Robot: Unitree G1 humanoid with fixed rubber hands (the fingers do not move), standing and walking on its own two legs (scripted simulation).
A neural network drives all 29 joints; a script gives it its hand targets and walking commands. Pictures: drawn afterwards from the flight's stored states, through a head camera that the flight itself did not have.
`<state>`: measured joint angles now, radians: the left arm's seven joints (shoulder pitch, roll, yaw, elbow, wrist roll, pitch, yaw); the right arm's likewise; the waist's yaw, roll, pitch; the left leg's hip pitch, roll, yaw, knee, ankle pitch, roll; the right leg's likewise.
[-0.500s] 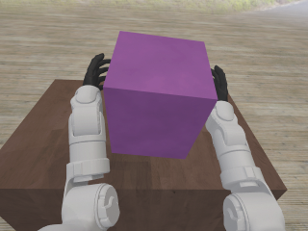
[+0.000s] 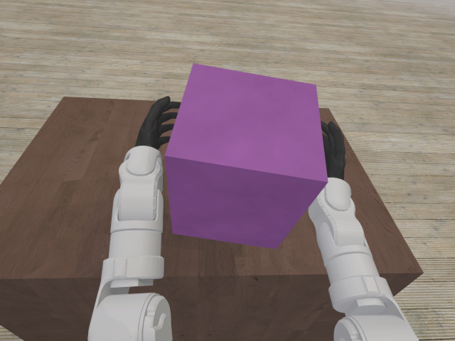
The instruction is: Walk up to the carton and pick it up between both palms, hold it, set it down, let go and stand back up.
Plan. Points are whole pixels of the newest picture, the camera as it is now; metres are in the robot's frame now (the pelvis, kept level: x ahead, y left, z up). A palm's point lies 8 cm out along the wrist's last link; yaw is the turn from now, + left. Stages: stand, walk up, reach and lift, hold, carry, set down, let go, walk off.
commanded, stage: set down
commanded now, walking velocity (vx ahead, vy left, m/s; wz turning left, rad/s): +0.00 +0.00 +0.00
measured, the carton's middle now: (238, 165) +0.40 -0.03 +0.13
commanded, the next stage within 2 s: none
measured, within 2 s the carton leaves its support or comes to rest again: neither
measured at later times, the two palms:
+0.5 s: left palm (160, 150) +0.41 +0.11 +0.15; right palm (328, 183) +0.34 -0.19 +0.13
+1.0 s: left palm (162, 153) +0.43 +0.11 +0.13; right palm (320, 189) +0.35 -0.18 +0.11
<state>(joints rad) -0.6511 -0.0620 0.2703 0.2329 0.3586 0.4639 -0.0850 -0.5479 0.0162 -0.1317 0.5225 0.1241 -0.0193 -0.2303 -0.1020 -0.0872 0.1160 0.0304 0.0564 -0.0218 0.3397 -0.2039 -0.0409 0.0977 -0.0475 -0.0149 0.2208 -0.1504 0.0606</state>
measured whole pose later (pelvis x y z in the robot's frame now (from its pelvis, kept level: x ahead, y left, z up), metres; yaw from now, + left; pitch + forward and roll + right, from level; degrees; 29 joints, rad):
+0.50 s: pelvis +0.00 +0.00 +0.00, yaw +0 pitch -7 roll -1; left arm -0.77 -0.03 0.33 0.57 0.36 0.31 -0.10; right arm -0.59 0.09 -0.31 0.69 -0.03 -0.09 -0.21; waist -0.10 -0.09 0.08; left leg -0.02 0.05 -0.01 0.31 -0.18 -0.04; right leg 0.03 -0.05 -0.01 0.21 -0.13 0.06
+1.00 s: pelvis +0.00 +0.01 +0.00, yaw -1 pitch -2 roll -1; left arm -0.81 0.03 0.30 0.76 0.33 0.21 -0.10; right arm -0.58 0.12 -0.35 0.73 -0.08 -0.14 -0.23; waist -0.11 -0.09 0.04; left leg -0.10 0.05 -0.01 0.32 -0.18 -0.03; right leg -0.03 -0.06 -0.01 0.18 -0.11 0.07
